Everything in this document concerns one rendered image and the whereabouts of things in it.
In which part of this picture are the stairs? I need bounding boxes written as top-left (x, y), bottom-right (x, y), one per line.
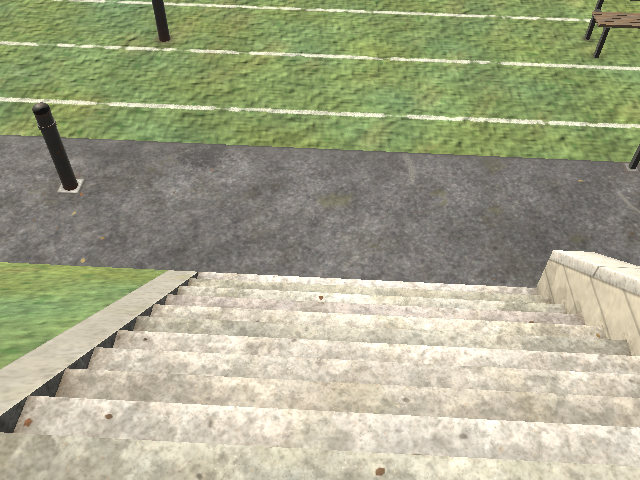
top-left (0, 272), bottom-right (640, 480)

